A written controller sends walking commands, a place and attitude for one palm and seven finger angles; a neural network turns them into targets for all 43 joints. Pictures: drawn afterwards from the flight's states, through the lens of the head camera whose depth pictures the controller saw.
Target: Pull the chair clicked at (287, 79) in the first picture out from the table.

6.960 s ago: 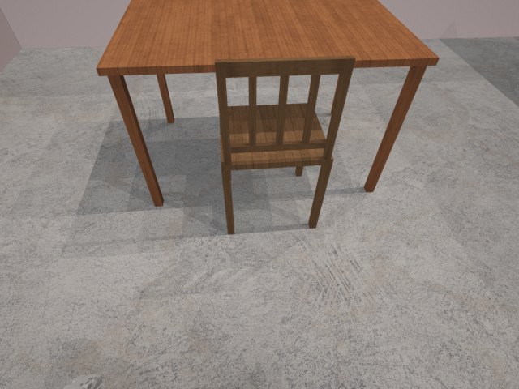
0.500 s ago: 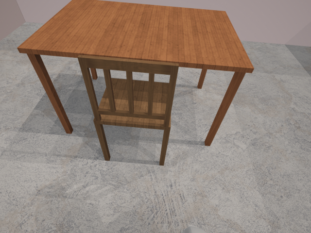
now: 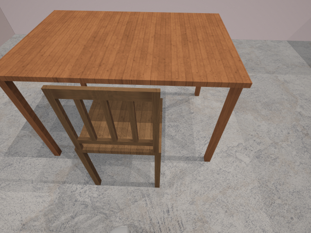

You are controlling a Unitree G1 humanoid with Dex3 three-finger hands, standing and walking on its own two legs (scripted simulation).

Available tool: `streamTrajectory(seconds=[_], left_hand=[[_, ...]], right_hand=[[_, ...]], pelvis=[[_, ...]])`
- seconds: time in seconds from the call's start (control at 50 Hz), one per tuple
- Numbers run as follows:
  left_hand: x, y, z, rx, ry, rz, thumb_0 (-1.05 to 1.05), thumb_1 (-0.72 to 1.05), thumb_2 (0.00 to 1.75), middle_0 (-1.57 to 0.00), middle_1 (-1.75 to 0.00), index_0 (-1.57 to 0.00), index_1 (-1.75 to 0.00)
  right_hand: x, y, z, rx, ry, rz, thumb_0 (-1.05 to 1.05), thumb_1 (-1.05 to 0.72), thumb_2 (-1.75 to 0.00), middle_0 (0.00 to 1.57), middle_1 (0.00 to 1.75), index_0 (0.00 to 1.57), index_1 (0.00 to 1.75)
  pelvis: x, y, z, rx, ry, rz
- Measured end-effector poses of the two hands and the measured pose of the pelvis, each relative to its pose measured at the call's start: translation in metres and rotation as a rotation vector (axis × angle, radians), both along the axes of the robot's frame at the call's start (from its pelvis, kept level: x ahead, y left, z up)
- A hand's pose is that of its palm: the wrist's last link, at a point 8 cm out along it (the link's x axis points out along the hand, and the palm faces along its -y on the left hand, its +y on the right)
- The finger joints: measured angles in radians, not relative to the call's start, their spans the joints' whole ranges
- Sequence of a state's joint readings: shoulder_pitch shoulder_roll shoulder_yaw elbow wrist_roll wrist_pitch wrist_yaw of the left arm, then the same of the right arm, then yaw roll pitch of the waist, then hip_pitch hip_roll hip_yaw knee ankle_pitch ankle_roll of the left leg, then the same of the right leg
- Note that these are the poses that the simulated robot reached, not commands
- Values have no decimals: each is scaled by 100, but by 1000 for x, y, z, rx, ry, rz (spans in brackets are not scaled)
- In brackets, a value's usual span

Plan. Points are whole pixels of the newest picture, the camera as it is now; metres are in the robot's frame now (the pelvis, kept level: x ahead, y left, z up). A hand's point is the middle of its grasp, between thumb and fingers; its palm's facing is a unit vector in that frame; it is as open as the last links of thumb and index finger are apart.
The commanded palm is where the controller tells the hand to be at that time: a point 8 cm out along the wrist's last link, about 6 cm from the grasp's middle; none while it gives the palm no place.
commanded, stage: take the last steps up to it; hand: left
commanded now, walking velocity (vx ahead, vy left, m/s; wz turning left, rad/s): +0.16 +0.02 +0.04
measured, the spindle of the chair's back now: (110, 121) +0.54 +0.21 -0.11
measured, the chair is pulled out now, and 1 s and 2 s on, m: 0.00 0.00 0.00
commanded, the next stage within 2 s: come to a stop and stand still in 0.02 s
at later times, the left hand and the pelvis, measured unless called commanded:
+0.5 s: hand out of the picture +0.10 +0.19 -0.18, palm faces +0.05 -0.97 -0.24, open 7.4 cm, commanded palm none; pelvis +0.08 -0.01 -0.01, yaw -2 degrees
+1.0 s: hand out of the picture +0.06 +0.17 -0.18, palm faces +0.08 -0.97 -0.21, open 7.4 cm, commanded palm none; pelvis +0.03 -0.02 +0.00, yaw +0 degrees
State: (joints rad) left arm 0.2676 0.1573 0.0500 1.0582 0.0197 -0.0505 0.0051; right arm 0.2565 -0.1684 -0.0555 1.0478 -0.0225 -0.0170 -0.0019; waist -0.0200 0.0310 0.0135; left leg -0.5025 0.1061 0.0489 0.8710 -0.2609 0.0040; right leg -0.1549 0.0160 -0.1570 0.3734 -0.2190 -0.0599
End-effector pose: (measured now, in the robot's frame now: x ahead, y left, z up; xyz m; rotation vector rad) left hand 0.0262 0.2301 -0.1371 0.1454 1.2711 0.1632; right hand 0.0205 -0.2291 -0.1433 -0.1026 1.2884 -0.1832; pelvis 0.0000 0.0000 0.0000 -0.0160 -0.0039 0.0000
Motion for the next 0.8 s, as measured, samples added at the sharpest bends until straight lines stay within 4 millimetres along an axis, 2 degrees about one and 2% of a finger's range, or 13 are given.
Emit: streamTrajectory(seconds=[0.1,0.16,0.22,0.34,0.44,0.54,0.7,0.8], left_hand=[[-3,4,-14,-46,80,53,0,92,90,-20,-30,-20,-30],[-1,10,-29,-68,135,77,0,91,90,-20,-30,-20,-30],[7,13,-30,-63,177,78,0,91,90,-20,-30,-20,-30],[35,11,-21,-46,181,51,0,91,90,-20,-30,-20,-29],[56,9,-14,3,140,36,0,91,90,-20,-30,-20,-29],[65,-3,-10,68,81,16,0,91,90,-20,-30,-20,-29],[69,-29,7,65,31,-3,0,91,90,-20,-30,-20,-30],[64,-28,9,61,-8,18,0,91,90,-20,-30,-20,-30]], right_hand=[[69,8,6,-30,-66,68,1,-93,-89,20,30,20,30],[101,20,3,-48,-102,95,1,-93,-89,20,30,20,30],[116,33,4,-50,-100,97,1,-92,-89,20,30,20,30],[133,30,7,-52,-75,62,-1,-95,-89,20,30,20,30],[133,13,0,-32,-57,47,0,-94,-89,20,30,20,30],[124,-13,-18,8,-48,21,0,-92,-89,20,30,20,30],[86,-32,-18,35,19,-1,1,-91,-89,20,30,20,30],[59,-31,-14,31,63,19,1,-91,-89,20,30,20,30]], pelvis=[[35,13,-5,-15,-4,1],[57,23,-14,-12,-10,-1],[70,27,-12,9,-19,-14],[80,25,-4,20,-23,-21],[78,9,-6,26,-20,-25],[75,-16,-15,44,-22,-30],[63,-31,-5,52,-19,-19],[50,-32,-1,56,-9,-10]])
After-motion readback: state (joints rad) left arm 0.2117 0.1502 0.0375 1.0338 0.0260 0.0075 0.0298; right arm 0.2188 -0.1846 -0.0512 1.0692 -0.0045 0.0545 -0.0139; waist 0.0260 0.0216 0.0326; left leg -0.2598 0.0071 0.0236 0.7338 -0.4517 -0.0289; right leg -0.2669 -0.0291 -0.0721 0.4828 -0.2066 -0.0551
